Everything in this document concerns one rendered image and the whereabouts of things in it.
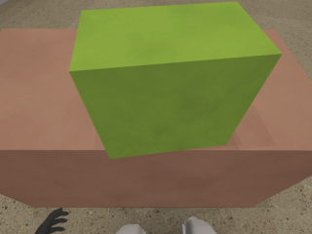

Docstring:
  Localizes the robot right thigh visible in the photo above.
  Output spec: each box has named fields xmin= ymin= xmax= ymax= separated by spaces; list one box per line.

xmin=180 ymin=218 xmax=216 ymax=234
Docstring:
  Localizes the robot left thigh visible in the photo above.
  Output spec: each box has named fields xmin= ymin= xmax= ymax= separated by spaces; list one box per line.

xmin=116 ymin=224 xmax=146 ymax=234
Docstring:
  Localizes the carton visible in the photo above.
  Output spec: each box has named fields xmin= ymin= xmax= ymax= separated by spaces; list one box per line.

xmin=69 ymin=1 xmax=282 ymax=159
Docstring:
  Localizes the robot left hand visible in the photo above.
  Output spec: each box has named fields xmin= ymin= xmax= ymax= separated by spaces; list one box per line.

xmin=34 ymin=208 xmax=69 ymax=234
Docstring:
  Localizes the pedestal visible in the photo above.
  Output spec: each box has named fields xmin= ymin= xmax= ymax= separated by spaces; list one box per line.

xmin=0 ymin=28 xmax=312 ymax=208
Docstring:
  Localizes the robot thigh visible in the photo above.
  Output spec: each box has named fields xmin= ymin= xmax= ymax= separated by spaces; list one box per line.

xmin=116 ymin=224 xmax=146 ymax=234
xmin=180 ymin=218 xmax=216 ymax=234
